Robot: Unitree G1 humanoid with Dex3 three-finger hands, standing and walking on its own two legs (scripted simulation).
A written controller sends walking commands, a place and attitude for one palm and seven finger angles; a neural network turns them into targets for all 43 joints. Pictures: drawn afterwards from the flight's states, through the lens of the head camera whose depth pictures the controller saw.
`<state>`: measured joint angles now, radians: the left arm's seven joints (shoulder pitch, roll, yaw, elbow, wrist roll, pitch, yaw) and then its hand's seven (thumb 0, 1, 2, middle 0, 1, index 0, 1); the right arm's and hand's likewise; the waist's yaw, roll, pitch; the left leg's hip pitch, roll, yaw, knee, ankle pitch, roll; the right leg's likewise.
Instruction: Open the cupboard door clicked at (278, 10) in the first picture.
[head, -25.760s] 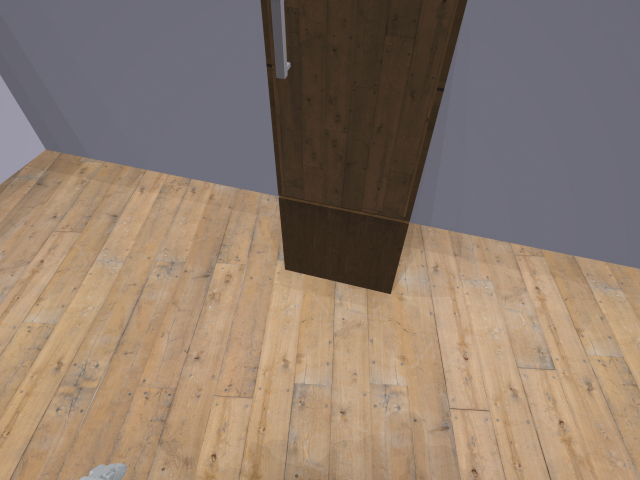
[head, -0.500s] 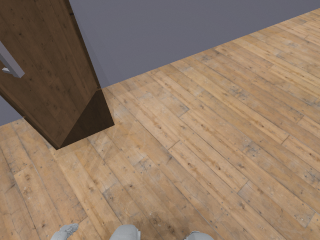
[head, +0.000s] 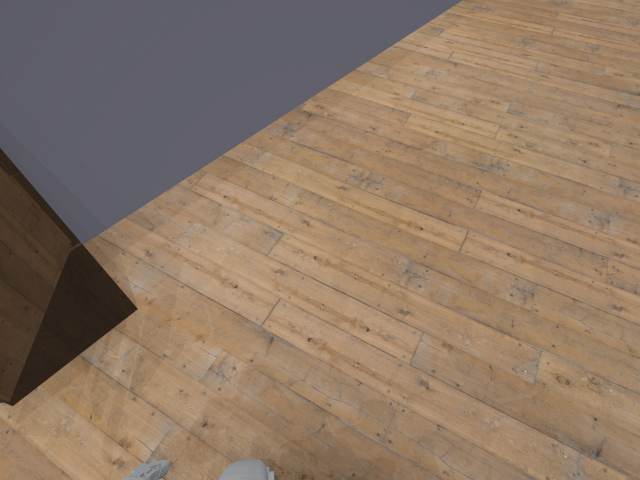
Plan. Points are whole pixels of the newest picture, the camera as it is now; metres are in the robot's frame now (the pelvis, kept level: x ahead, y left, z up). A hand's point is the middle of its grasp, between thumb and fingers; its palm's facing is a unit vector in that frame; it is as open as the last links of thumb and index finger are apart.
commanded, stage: walk to a spot facing it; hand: left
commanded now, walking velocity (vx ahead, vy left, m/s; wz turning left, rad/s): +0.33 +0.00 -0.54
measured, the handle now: out of the picture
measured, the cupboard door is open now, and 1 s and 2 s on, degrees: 45 45 45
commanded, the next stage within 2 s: turn to face it in 1.30 s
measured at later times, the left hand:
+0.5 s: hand (232, 358) +0.31 +0.16 -0.14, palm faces -0.27 -0.95 -0.17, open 7.4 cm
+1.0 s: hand (289, 287) +0.46 +0.09 -0.18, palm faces -0.35 -0.92 -0.18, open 7.3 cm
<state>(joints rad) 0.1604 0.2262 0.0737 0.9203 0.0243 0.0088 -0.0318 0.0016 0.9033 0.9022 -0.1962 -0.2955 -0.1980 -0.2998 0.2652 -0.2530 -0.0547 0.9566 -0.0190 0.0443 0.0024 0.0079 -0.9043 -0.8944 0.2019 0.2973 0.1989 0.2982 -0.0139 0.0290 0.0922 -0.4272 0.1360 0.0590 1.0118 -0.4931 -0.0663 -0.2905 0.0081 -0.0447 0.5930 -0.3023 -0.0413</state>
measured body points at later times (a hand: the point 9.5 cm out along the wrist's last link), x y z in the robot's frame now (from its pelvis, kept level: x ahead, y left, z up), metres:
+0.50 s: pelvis +0.15 +0.00 +0.02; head +0.20 +0.00 +0.46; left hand +0.32 +0.21 -0.13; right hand +0.08 -0.23 -0.13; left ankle +0.15 +0.14 -0.73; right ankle +0.18 -0.16 -0.68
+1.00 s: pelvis +0.37 -0.09 +0.00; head +0.40 -0.08 +0.45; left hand +0.48 +0.13 -0.16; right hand +0.33 -0.33 -0.14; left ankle +0.45 +0.01 -0.73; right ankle +0.25 -0.16 -0.67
